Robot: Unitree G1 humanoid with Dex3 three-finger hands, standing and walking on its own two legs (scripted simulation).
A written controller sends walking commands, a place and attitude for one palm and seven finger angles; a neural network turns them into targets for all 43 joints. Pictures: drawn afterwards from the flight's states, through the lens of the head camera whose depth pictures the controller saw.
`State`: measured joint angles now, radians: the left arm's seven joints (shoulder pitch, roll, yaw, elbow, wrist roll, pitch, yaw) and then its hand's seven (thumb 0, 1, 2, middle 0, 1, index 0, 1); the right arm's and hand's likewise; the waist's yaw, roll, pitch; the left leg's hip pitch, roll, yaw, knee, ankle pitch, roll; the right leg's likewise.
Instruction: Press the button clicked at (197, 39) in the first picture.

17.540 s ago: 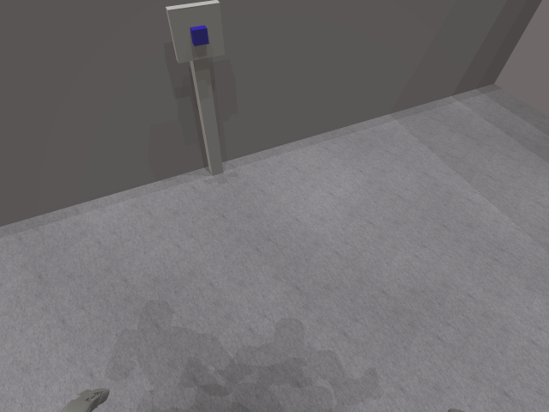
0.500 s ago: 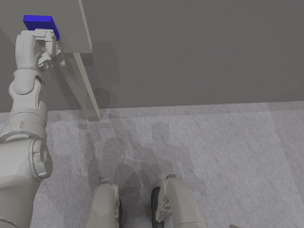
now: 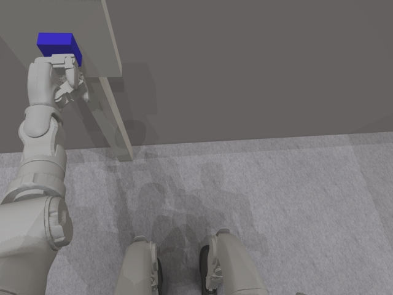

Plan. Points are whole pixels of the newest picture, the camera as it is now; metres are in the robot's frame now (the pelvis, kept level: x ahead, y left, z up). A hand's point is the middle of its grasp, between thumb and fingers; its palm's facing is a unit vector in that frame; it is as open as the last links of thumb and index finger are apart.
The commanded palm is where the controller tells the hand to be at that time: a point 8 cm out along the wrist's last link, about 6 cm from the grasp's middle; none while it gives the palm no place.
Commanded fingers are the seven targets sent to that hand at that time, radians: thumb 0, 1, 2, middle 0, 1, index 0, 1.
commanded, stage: pull the fist back off the button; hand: left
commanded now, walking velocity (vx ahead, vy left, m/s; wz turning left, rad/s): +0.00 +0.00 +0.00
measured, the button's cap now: (61, 49) +0.56 +0.22 +0.08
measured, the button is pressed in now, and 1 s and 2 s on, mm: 0 0 0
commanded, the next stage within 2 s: draw the hand back to the body in 0.64 s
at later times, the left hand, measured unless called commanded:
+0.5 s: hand (84, 120) +0.43 +0.18 +0.04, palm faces +0.03 -1.00 -0.02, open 3.1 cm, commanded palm +0.40 +0.23 +0.05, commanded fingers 0.00 0.90 0.90 -1.30 -1.50 -1.30 -1.50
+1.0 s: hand (65, 131) +0.38 +0.18 +0.10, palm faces +0.04 -1.00 -0.05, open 3.1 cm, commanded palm +0.35 +0.24 +0.11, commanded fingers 0.00 0.90 0.90 -1.30 -1.50 -1.30 -1.50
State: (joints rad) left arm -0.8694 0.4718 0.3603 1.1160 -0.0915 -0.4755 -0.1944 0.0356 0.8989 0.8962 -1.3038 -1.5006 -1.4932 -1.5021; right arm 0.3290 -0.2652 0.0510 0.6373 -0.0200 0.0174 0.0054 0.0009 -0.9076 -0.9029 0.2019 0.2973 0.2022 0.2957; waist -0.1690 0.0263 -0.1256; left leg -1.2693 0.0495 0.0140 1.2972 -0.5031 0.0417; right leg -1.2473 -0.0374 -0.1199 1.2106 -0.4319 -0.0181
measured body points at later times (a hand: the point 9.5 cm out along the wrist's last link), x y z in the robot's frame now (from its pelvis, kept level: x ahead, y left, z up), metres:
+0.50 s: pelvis +0.05 +0.00 +0.03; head +0.18 +0.02 +0.46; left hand +0.43 +0.23 +0.04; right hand +0.17 -0.25 -0.09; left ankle +0.05 +0.10 -0.61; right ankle +0.07 -0.12 -0.61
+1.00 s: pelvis +0.05 -0.01 +0.05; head +0.15 -0.01 +0.49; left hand +0.38 +0.24 +0.10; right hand +0.17 -0.26 -0.06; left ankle +0.05 +0.09 -0.61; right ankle +0.07 -0.12 -0.61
